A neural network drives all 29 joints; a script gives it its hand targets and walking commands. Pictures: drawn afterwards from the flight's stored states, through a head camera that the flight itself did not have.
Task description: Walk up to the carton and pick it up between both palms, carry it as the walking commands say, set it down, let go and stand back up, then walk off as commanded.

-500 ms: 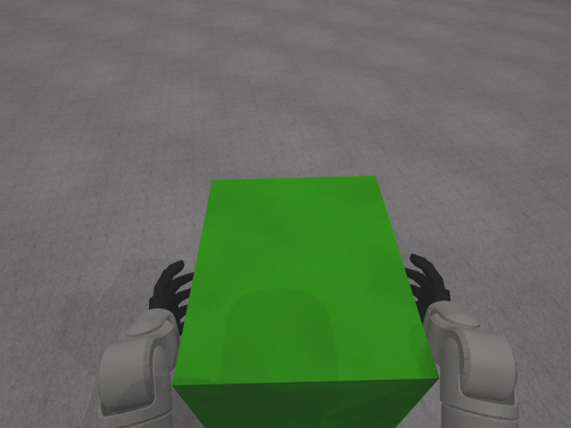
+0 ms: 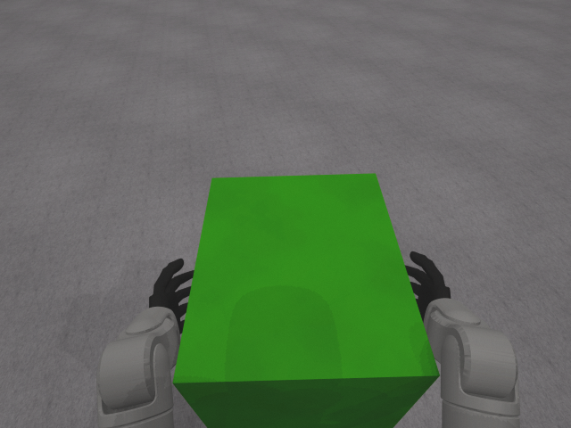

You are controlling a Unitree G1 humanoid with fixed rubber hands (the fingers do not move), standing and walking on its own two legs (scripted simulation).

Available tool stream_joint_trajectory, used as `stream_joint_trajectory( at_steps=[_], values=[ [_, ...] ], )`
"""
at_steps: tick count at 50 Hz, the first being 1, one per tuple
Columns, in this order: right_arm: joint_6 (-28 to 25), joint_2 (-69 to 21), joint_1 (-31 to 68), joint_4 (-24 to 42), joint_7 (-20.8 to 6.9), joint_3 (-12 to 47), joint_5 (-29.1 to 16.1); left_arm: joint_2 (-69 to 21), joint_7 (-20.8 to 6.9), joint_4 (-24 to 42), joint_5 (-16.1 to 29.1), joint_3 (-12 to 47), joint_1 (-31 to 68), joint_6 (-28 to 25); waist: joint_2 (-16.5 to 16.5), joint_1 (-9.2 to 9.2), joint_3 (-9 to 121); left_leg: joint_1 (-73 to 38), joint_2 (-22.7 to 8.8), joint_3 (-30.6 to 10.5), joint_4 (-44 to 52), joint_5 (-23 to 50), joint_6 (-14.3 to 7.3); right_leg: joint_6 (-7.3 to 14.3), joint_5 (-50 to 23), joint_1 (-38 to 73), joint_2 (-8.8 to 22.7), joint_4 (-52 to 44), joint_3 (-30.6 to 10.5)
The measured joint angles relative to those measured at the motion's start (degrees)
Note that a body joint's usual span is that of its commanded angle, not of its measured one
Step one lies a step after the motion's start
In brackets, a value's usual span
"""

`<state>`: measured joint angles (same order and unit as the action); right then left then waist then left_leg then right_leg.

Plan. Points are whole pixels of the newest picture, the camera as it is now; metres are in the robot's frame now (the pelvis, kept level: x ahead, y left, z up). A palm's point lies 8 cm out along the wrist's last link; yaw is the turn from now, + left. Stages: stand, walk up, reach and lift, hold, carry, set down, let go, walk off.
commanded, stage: carry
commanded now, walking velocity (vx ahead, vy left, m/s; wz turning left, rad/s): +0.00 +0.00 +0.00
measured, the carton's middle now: (297, 308) +0.30 +0.00 +0.01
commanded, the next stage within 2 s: none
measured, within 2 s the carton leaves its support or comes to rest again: neither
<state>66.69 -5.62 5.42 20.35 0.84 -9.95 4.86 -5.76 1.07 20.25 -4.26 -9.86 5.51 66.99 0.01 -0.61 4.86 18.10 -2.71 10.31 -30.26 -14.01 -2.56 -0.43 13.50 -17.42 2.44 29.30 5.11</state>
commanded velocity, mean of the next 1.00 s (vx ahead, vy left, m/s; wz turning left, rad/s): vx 0.00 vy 0.00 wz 0.00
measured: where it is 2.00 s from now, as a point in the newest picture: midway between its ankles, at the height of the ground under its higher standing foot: outside the picture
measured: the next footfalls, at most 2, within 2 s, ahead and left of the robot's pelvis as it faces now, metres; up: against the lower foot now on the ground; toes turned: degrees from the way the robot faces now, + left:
none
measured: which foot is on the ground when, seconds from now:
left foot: down 0.00-1.00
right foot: down 0.00-1.00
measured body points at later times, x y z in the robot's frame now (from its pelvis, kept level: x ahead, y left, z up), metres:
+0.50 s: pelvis +0.01 -0.02 +0.00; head -0.01 -0.03 +0.45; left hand +0.27 +0.15 +0.08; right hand +0.27 -0.19 +0.08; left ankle +0.02 +0.09 -0.73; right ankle +0.02 -0.12 -0.73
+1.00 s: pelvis +0.01 -0.04 +0.00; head -0.01 -0.04 +0.45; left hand +0.27 +0.14 +0.07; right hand +0.28 -0.20 +0.07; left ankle +0.02 +0.09 -0.73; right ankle +0.02 -0.12 -0.73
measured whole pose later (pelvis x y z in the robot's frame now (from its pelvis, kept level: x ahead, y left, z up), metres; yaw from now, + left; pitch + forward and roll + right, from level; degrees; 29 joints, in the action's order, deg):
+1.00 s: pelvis +0.01 -0.04 +0.00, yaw +1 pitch +2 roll +0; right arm 65.0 -5.5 5.6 17.5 1.3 -10.1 4.5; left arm -6.2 0.9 17.9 -4.9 -10.1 4.8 64.8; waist 0.5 0.1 5.7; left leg 18.2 -4.6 8.3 -29.8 -13.5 0.5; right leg 2.5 14.8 -17.3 0.5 29.7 7.1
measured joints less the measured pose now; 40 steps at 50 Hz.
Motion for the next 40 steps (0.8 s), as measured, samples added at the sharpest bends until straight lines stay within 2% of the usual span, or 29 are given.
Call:
stream_joint_trajectory(
  at_steps=[40],
  values=[
    [0.2,0.18,0.16,-0.77,0.7,0.09,-0.72,-0.3,0.16,-0.15,-0.18,-0.11,-0.76,-0.16,0.45,0.75,0.86,-0.01,-1.75,-1.8,0.14,0.17,2.82,2.68,1.41,0.12,-1.77,0.67,1.71]
  ],
)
